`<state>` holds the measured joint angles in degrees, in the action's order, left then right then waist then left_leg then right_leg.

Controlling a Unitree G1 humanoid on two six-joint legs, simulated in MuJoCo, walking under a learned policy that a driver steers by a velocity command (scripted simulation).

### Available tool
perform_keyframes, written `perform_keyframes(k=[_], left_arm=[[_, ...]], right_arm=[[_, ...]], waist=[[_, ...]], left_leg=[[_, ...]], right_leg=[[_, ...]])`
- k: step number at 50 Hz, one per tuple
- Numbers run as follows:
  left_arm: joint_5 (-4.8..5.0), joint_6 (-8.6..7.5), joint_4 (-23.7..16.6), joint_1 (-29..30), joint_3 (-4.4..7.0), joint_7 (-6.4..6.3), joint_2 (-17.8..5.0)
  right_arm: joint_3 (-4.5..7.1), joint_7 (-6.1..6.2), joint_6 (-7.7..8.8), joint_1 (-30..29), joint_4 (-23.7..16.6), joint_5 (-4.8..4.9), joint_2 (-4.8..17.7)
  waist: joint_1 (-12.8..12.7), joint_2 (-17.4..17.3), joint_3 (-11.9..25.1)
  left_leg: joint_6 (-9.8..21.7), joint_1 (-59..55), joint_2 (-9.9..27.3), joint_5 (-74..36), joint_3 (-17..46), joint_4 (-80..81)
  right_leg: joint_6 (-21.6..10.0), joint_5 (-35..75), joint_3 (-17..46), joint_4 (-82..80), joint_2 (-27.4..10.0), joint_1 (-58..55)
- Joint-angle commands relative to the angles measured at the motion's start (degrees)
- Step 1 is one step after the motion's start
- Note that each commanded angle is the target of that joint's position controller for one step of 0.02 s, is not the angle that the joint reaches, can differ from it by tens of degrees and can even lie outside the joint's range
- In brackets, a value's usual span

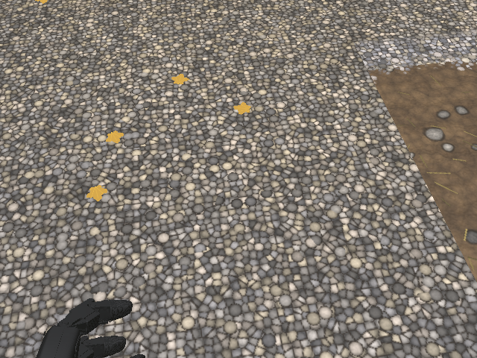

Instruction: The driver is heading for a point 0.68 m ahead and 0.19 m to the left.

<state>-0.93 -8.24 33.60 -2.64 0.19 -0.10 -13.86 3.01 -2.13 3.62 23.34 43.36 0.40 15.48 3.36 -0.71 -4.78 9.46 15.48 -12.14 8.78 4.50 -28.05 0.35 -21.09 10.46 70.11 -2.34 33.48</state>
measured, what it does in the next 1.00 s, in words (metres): walks ahead, turning left: right foot, then left foot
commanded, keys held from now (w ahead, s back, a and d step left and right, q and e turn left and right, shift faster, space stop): q+shift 0.74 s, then shift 0.18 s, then w+shift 0.08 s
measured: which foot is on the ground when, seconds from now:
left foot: down 0.00-0.20, up 0.22-0.64, down 0.66-1.00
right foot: up 0.00-0.18, down 0.20-0.66, up 0.68-1.00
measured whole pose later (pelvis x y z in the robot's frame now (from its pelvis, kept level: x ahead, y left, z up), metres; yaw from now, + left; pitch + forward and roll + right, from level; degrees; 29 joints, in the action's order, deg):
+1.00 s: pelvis +0.24 -0.04 +0.01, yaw +52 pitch +3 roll -2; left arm 0.9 0.6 41.8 -7.4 4.0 0.5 -16.8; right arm 3.0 1.2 -1.8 9.7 34.2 0.3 16.8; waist 0.3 0.7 0.1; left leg 1.8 19.4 -3.5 14.8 8.5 -31.9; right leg 2.7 -20.8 0.8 44.8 0.7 25.2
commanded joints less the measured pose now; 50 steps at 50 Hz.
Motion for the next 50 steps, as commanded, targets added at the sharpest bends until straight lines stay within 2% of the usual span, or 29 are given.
perform_keyframes(k=[1,3,4,6,8,9,10,11,12,13,14,15,17,19,23,28,31,32,33,34,35,36,37,38,40,44,46,48,50], left_arm=[[-1.34,1.27,-3.78,-1.96,2.20,-1.25,-6.46],[-0.37,2.00,-4.60,0.96,1.76,-1.23,-3.72],[0.44,2.22,-5.08,2.00,1.99,-1.05,-4.01],[1.59,2.39,-5.69,3.55,2.97,-0.84,-5.96],[1.53,2.03,-4.72,0.87,4.21,-0.92,-8.20],[0.80,1.68,-2.52,-5.73,4.72,-1.07,-8.76],[-0.25,1.76,-1.22,-11.91,4.46,-1.40,-9.36],[-2.66,2.49,-3.22,-12.34,3.65,-1.23,-9.91],[-1.55,3.56,-2.75,-10.31,4.72,-0.78,-12.07],[-0.65,4.27,-3.52,-5.24,5.25,-1.39,-11.40],[-0.74,5.26,-4.83,-3.22,3.74,-2.32,-6.66],[-0.72,6.12,-4.88,-1.53,2.94,-2.82,-6.05],[-0.62,6.79,-2.59,-0.43,3.53,-2.89,-7.70],[-0.95,6.75,-0.12,-3.26,4.39,-2.63,-8.96],[-0.46,7.04,1.51,-3.01,5.40,-2.28,-10.74],[0.47,7.46,2.78,-0.87,6.66,-1.57,-13.34],[1.53,7.70,4.03,-1.46,7.12,-0.89,-13.63],[1.79,7.95,4.74,-2.63,6.95,-0.75,-12.39],[1.80,8.44,6.10,-5.14,6.53,-0.47,-10.15],[-0.51,8.82,4.06,-6.46,5.89,-0.24,-7.65],[-1.17,8.19,0.47,1.78,5.98,-0.99,-8.68],[0.06,8.03,-0.02,4.11,6.50,-1.51,-10.27],[0.47,7.92,0.85,2.40,6.70,-1.99,-10.49],[0.10,8.07,2.76,-0.15,6.95,-2.48,-10.94],[-0.32,8.12,3.97,-2.49,6.82,-2.15,-10.21],[0.83,8.33,3.52,-0.66,5.13,-1.07,-6.80],[0.99,8.42,3.18,-0.02,4.70,-0.46,-6.62],[1.89,8.05,3.34,-1.22,4.69,0.70,-7.48],[2.74,7.15,3.18,-1.61,4.93,1.67,-8.14]], right_arm=[[2.84,2.50,0.78,-10.35,-7.51,1.14,9.97],[3.49,4.08,-1.99,-5.99,-5.32,1.85,10.43],[3.75,4.50,-2.96,-4.34,-4.66,2.14,10.66],[3.56,4.94,-4.04,-4.56,-4.75,1.79,9.08],[3.33,5.30,-4.24,-7.84,-6.35,1.43,6.98],[2.92,5.16,-4.19,-9.37,-7.40,1.20,5.56],[1.28,4.72,-4.41,-6.55,-8.58,-0.49,0.43],[0.47,3.95,-4.15,3.95,-9.37,-0.40,-0.43],[1.42,2.55,-4.26,11.95,-8.81,0.59,6.70],[2.48,2.23,-4.79,4.87,-8.79,2.08,10.57],[3.26,2.91,-5.69,-3.72,-9.22,1.73,12.71],[3.66,3.66,-7.01,-7.69,-10.49,1.54,13.23],[2.63,3.92,-7.73,-9.42,-12.24,1.09,9.14],[1.65,4.00,-6.90,-9.85,-13.06,1.05,5.61],[2.01,3.40,-6.79,-11.74,-13.28,0.82,7.44],[2.74,2.12,-7.87,-13.84,-13.36,0.89,8.64],[3.52,1.35,-8.55,-12.77,-12.78,0.89,8.76],[4.21,1.54,-8.70,-10.51,-11.64,0.90,9.49],[5.42,2.09,-8.63,-6.31,-10.26,0.76,12.18],[7.11,3.31,-8.29,-4.06,-11.02,0.58,20.16],[6.85,2.95,-6.40,-6.55,-13.13,-1.80,20.49],[6.46,2.71,-4.91,-9.79,-13.25,-2.17,18.75],[6.13,3.07,-4.21,-12.83,-13.44,-1.09,17.12],[5.10,3.41,-4.28,-15.42,-14.10,0.00,13.97],[3.69,4.11,-4.70,-17.07,-14.70,-0.19,11.14],[3.16,4.55,-4.97,-14.13,-13.20,-0.48,10.63],[3.15,4.42,-5.30,-13.85,-13.06,-0.81,11.09],[3.05,3.67,-5.15,-11.09,-12.12,-0.02,11.13],[2.69,2.78,-4.37,-10.17,-10.87,0.15,11.60]], waist=[[-6.19,3.45,1.35],[-3.01,0.06,7.84],[-1.75,-1.96,9.86],[-1.34,-5.41,10.05],[-3.65,-7.49,10.45],[-6.56,-6.28,14.34],[-6.39,2.27,22.33],[-1.48,15.14,28.32],[1.04,16.37,32.98],[-0.28,12.69,29.35],[-3.19,4.69,21.64],[-3.20,2.69,15.57],[-2.04,4.07,8.51],[-2.80,6.91,9.65],[-3.06,6.74,13.37],[-3.02,9.35,10.97],[-2.04,8.56,11.17],[-1.42,7.00,11.23],[-0.45,0.71,9.25],[-3.06,-18.61,6.74],[0.39,-15.28,10.02],[-0.95,-9.76,8.45],[-3.07,-8.13,7.92],[-4.16,-6.20,9.24],[-5.12,-6.95,12.27],[-3.07,-7.19,12.93],[-2.11,-8.58,12.73],[-0.58,-9.38,13.36],[-0.80,-11.53,8.47]], left_leg=[[5.84,13.12,8.75,-39.55,12.69,9.22],[-0.52,12.96,4.29,-30.61,10.78,5.46],[-2.23,10.91,4.21,-25.10,12.86,4.12],[-3.79,7.49,5.00,-14.72,17.82,1.05],[-5.92,3.13,5.04,-9.14,20.18,-6.68],[-8.18,1.74,3.27,-8.04,17.25,-16.77],[-9.81,8.54,0.83,21.14,11.97,-32.96],[-11.83,18.57,-1.75,40.01,10.17,-48.01],[-14.17,22.71,4.72,35.97,9.96,-61.88],[-15.19,27.85,9.42,26.20,6.07,-65.19],[-15.13,27.68,12.01,19.06,3.41,-60.19],[-15.24,24.74,12.95,15.67,1.98,-56.62],[-14.73,19.40,13.81,14.48,-0.91,-47.34],[-14.48,18.96,14.63,14.73,-2.55,-41.29],[-13.61,17.20,17.97,9.90,-2.03,-33.70],[-10.94,8.10,17.43,8.11,-6.07,-20.86],[-8.17,1.95,15.39,6.65,-9.11,-8.44],[-6.42,-2.51,13.66,5.07,-9.30,-3.85],[-3.18,-8.66,15.06,-0.15,-3.06,3.42],[4.84,-16.57,29.90,-19.94,20.74,5.58],[11.72,-10.58,32.30,-13.80,29.53,9.39],[9.14,-8.98,29.68,-8.92,24.75,11.02],[5.75,-7.72,27.19,-6.69,21.48,10.52],[3.39,-7.85,26.17,-8.34,18.04,8.78],[2.51,-4.30,23.79,-16.57,13.65,6.39],[2.20,-6.25,22.19,-18.83,12.67,3.80],[2.86,-5.63,22.99,-17.78,14.52,3.08],[3.38,-3.52,22.52,13.26,18.08,7.28],[3.66,2.00,23.15,30.65,22.82,10.88]], right_leg=[[3.98,6.87,-8.32,-18.79,3.47,-7.95],[4.67,20.53,-10.29,-31.94,9.26,-16.54],[4.92,25.05,-9.74,-36.46,10.90,-18.26],[5.10,28.10,-6.60,-42.55,10.85,-19.47],[4.21,32.47,-3.25,-48.47,8.22,-22.19],[2.89,38.97,-2.76,-51.82,4.97,-29.65],[-1.97,53.33,7.18,-44.78,-8.22,-44.21],[-11.80,76.40,25.02,-40.88,-22.22,-53.95],[-20.83,66.68,33.49,-38.76,-31.69,-54.49],[-21.02,36.76,31.44,-44.25,-26.97,-49.81],[-16.06,20.23,20.64,-48.17,-19.17,-39.36],[-12.69,17.45,13.38,-50.60,-14.11,-29.52],[-10.44,21.33,2.92,-53.29,-8.63,-18.77],[-12.44,28.01,-0.94,-54.49,-9.33,-20.99],[-14.82,26.37,-3.12,-55.54,-15.08,-24.57],[-11.70,16.90,-11.32,-56.07,-15.32,-20.95],[-8.68,13.81,-14.78,-51.61,-15.92,-22.53],[-6.14,10.52,-16.72,-47.83,-14.52,-20.47],[-1.89,4.45,-20.07,-38.53,-10.76,-13.89],[4.67,-15.30,-24.12,-18.04,-2.16,5.63],[4.63,-15.80,-10.47,-8.88,2.24,11.09],[2.93,-10.12,-7.06,-6.18,1.86,11.41],[1.95,-4.46,-5.91,-6.87,1.48,11.23],[2.15,-1.31,-6.00,-6.93,0.64,10.04],[3.30,2.30,-7.47,-5.32,1.83,3.32],[4.14,4.10,-8.05,-15.89,2.30,-0.49],[3.86,2.46,-8.13,-20.41,2.18,-3.71],[2.50,1.06,-9.70,-25.12,2.53,-7.46],[0.70,-3.14,-11.08,-28.79,3.14,-10.92]])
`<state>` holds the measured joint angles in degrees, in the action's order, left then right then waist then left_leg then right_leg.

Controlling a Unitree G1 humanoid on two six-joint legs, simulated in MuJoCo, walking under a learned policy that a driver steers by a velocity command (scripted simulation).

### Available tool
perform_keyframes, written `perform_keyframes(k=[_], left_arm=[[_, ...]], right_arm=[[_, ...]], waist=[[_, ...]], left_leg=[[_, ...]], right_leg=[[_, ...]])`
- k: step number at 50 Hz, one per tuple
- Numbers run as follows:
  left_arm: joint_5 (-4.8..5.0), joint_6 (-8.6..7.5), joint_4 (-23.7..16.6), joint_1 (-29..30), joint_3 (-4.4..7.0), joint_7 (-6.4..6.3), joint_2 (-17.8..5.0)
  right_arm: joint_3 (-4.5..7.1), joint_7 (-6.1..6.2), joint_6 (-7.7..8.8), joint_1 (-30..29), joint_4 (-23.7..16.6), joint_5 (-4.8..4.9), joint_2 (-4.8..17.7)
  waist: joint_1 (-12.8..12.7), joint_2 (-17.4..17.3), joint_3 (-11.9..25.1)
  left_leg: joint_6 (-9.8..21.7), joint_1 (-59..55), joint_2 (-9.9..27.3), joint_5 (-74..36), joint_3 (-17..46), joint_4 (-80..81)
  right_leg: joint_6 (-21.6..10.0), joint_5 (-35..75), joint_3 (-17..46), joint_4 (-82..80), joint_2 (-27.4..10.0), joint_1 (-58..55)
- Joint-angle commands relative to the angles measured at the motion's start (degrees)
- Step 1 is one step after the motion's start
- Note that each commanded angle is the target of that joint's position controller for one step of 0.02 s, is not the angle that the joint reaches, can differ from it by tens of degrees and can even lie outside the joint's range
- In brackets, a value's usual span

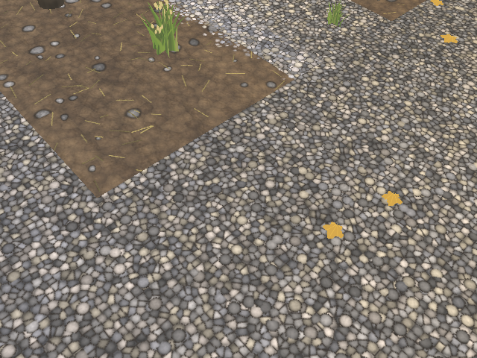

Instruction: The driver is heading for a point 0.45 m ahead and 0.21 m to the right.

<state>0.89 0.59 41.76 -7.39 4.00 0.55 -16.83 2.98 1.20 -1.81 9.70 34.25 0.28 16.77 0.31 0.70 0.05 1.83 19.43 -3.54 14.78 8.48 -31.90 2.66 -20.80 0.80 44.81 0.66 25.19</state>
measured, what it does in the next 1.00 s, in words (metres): walks ahead, turning right: right foot, then left foot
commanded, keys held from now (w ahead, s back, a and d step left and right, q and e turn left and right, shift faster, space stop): w+shift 0.24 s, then w+e+shift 0.46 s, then shift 0.30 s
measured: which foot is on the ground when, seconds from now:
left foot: down 0.00-0.08, up 0.10-0.50, down 0.52-0.92, up 0.94-1.00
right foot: up 0.00-0.06, down 0.08-0.52, up 0.54-0.90, down 0.92-1.00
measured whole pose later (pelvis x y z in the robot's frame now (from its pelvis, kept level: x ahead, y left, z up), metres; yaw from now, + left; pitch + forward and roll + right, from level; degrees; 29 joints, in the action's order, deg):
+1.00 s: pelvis +0.57 -0.06 -0.03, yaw -24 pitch +0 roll +2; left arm -0.9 -1.7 36.1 -4.9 2.6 2.7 -17.6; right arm 2.8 -0.2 4.3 14.8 46.3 1.3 17.6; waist 2.0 0.0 -6.4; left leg -3.5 9.9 2.3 33.8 -0.2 -67.9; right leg -5.0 -7.7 -0.9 39.9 2.6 32.9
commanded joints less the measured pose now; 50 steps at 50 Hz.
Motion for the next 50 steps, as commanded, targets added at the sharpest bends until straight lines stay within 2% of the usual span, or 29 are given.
perform_keyframes(k=[1,3,4,5,6,8,10,13,18,21,23,25,26,27,28,29,31,32,34,36,38,40,42,45,46,47,48,49,50], left_arm=[[1.22,-2.37,-4.61,2.00,1.16,1.24,-5.03],[0.78,-4.06,-1.55,-5.15,1.29,1.13,-4.07],[0.02,-4.88,0.87,-12.08,1.56,0.84,-5.00],[-1.01,-5.42,2.59,-19.66,1.71,0.55,-7.61],[-1.91,-6.40,2.46,-19.06,2.92,1.41,-12.15],[-0.71,-7.00,1.76,-15.57,1.70,0.66,-7.41],[-0.66,-6.82,1.52,-15.03,0.57,0.47,-5.40],[-0.48,-6.67,2.64,-17.68,-0.80,0.22,-2.73],[0.09,-5.61,4.34,-22.66,-1.04,-1.39,-4.33],[1.25,-5.34,4.65,-23.33,-0.80,-1.99,-5.78],[1.25,-4.80,5.32,-23.68,-0.44,-1.99,-6.89],[-0.43,-4.19,5.38,-22.37,-0.17,-1.72,-8.36],[-1.82,-4.39,2.73,-19.32,-0.61,-1.57,-7.16],[-0.75,-6.01,-0.65,-27.16,-3.47,-1.13,4.30],[3.23,-6.96,-1.05,-23.93,-2.62,-1.26,0.61],[4.59,-6.66,-2.60,-16.02,-1.26,-1.58,-3.36],[1.89,-5.69,-3.79,-9.80,-1.07,-1.24,-2.82],[1.64,-4.57,-4.02,-10.04,-0.81,-0.53,-1.73],[2.55,-1.89,-5.12,-10.41,-1.14,0.16,1.46],[1.51,-0.49,-6.23,-7.67,-1.08,0.13,1.09],[0.19,-0.71,-8.16,-6.16,-1.50,0.39,1.08],[-0.92,-2.08,-7.60,-3.70,-1.28,2.00,-0.64],[-0.64,-2.87,-8.26,-1.49,-0.66,3.18,-2.19],[-1.63,-2.33,-4.53,-14.53,2.45,2.73,-8.12],[-1.78,-1.73,-3.61,-18.53,3.61,1.65,-10.99],[-1.70,-1.60,-4.54,-13.90,3.60,0.31,-16.91],[-3.16,-2.69,-8.31,-11.64,2.12,1.06,-15.89],[-2.20,-2.85,-9.30,-9.73,1.95,2.13,-12.61],[-0.80,-3.24,-7.89,-7.48,1.50,2.44,-11.19]], right_arm=[[2.48,-0.74,1.48,3.07,-1.44,0.24,10.06],[1.68,-0.61,2.08,0.96,-1.58,0.56,7.99],[0.95,-0.39,2.50,-0.89,-2.30,0.73,5.16],[-0.58,-0.61,3.37,-1.73,-3.09,0.85,-0.44],[0.17,-0.75,4.96,-4.76,-7.13,2.88,2.90],[1.20,-1.00,6.70,-5.90,-5.49,2.62,6.07],[0.95,-1.55,6.95,-4.84,-4.56,0.69,4.22],[0.53,-2.00,6.99,-6.63,-5.17,0.72,1.81],[-0.77,-4.00,8.85,-15.69,-7.79,0.84,-1.23],[-0.21,-5.15,9.71,-16.95,-7.79,1.75,0.35],[0.79,-5.01,9.94,-15.05,-7.50,2.16,3.06],[3.32,-3.49,9.37,-0.85,-4.76,2.98,8.14],[4.37,-2.22,8.54,13.93,-1.94,2.72,10.77],[5.63,-2.44,8.29,20.26,0.41,0.56,17.82],[4.55,-2.65,8.44,20.94,0.45,-0.25,13.38],[3.49,-2.10,8.51,16.96,1.62,0.31,9.57],[2.16,-1.76,8.13,11.24,3.49,-0.62,4.79],[1.65,-1.68,8.25,8.70,4.19,-1.59,2.75],[1.44,-1.59,8.43,3.19,5.56,-0.76,0.98],[1.44,-1.57,8.78,0.50,6.00,-0.54,0.95],[2.11,-1.18,9.16,-2.96,5.98,-0.94,4.80],[2.60,-0.69,9.36,-2.01,6.34,-0.35,6.78],[3.87,-0.62,9.26,2.08,7.79,0.91,11.98],[4.52,-0.78,7.34,2.40,8.32,2.51,14.51],[3.69,-0.67,7.17,4.63,8.46,1.95,12.28],[1.43,-1.06,6.99,12.00,7.62,-1.85,3.71],[-0.04,-1.64,7.27,22.58,9.48,0.05,4.29],[1.23,-1.57,6.85,15.85,9.76,1.65,10.13],[1.18,-1.18,6.39,10.55,8.23,1.95,9.52]], waist=[[1.11,-12.52,1.32],[-3.22,-9.61,-0.65],[-5.71,-5.19,-0.06],[-6.78,6.45,2.16],[-5.75,13.46,-5.22],[-4.45,6.57,-9.52],[-3.12,4.98,-7.08],[-3.53,6.18,-6.92],[-6.24,5.45,-8.05],[-5.33,7.21,-7.82],[-3.14,9.48,-6.28],[6.08,11.82,3.50],[13.55,9.66,13.76],[8.11,-14.95,30.20],[9.28,-22.30,30.71],[9.35,-19.04,16.43],[5.97,-7.93,4.52],[3.27,-9.32,1.80],[-0.65,-10.66,-3.04],[-1.91,-6.42,-8.04],[-4.66,-6.24,-10.64],[-3.15,-1.86,-9.28],[-2.46,-1.29,-7.30],[-10.27,-2.00,2.92],[-12.27,0.81,5.64],[-3.00,21.39,8.47],[-0.56,20.43,27.30],[-4.19,7.39,27.77],[-3.21,3.10,18.71]], left_leg=[[10.98,0.56,14.18,27.06,19.73,14.87],[8.81,6.30,11.12,27.63,17.75,11.81],[6.08,13.47,7.53,24.88,13.64,1.50],[1.63,21.92,0.42,19.94,2.09,-21.81],[1.66,39.03,-0.64,17.17,1.19,-28.39],[1.73,45.40,4.04,5.05,2.27,-35.73],[0.82,42.74,7.00,-1.29,-1.04,-35.46],[-1.25,38.35,8.65,-8.69,-5.40,-33.35],[-4.27,24.05,5.78,-18.08,-9.40,-13.28],[-4.12,15.94,4.29,-16.90,-8.49,-3.74],[-3.28,8.78,3.11,-12.73,-8.19,0.25],[-0.43,-12.28,1.02,-5.04,-9.88,0.03],[1.59,-35.17,9.13,-0.76,-2.97,-4.84],[9.94,-56.36,26.91,25.44,28.04,2.64],[10.38,-52.18,28.79,39.29,43.03,16.62],[7.96,-43.69,27.50,32.97,34.11,17.92],[6.66,-26.02,24.01,14.20,16.61,16.57],[6.06,-19.01,22.04,7.76,9.98,17.31],[5.50,-10.67,22.14,4.94,2.70,21.75],[5.24,-6.34,20.66,-7.45,-6.07,23.36],[5.32,-0.37,19.10,-16.86,-12.63,24.59],[4.03,0.49,15.07,-21.62,-18.95,24.20],[4.20,-6.63,17.77,-32.03,-18.04,22.60],[1.43,-16.67,16.24,-49.58,-18.98,0.32],[-0.93,-10.17,13.89,-41.37,-18.86,-13.34],[-4.35,2.97,5.15,21.69,-18.29,-37.40],[-5.36,10.26,1.22,27.49,-4.93,-53.54],[-4.98,9.59,3.07,22.32,-2.05,-55.06],[-4.38,13.43,5.15,18.18,-3.17,-50.51]], right_leg=[[-2.87,-3.18,-1.74,-7.06,0.05,-5.26],[-5.75,3.10,-2.40,-18.48,-0.51,-15.84],[-7.43,-0.43,4.26,-21.65,-5.13,-24.74],[-10.23,-12.28,18.89,-26.47,-16.43,-31.96],[-18.49,-31.57,42.27,-35.42,-24.44,-30.00],[-16.82,-26.18,35.30,-35.26,-22.18,-30.38],[-14.07,-17.63,25.65,-35.70,-17.77,-28.99],[-13.89,-6.78,17.88,-38.58,-14.26,-23.59],[-13.94,9.67,10.39,-41.34,-11.74,-17.10],[-13.27,11.30,10.71,-39.87,-13.29,-19.73],[-12.13,21.52,11.64,-35.47,-14.67,-22.24],[-9.56,45.05,8.27,-16.41,-12.28,-18.86],[-7.56,36.62,8.33,2.63,-9.79,-4.04],[-5.58,-2.35,6.78,25.75,-1.58,14.93],[-6.19,-6.64,10.78,35.07,-1.92,19.91],[-6.45,-2.80,7.41,39.59,-4.28,26.89],[-6.65,3.54,5.19,36.50,-9.07,24.00],[-6.43,4.61,5.84,34.02,-10.76,19.66],[-5.68,2.36,5.67,32.40,-12.69,17.84],[-4.68,5.13,5.08,29.88,-12.26,19.07],[-3.89,14.10,4.90,17.90,-11.47,14.13],[-4.22,24.38,-0.94,3.32,-6.90,3.45],[-5.83,26.91,-2.74,-3.36,-3.45,-0.78],[-9.63,25.59,-5.42,-11.14,2.91,-15.86],[-10.15,33.37,-3.03,-12.06,2.12,-26.47],[-13.42,69.66,12.06,-7.54,-10.03,-36.39],[-26.18,63.06,37.31,-13.13,-23.17,-46.02],[-25.42,51.74,36.51,-19.07,-20.96,-40.94],[-22.75,42.42,30.09,-20.25,-18.65,-33.96]])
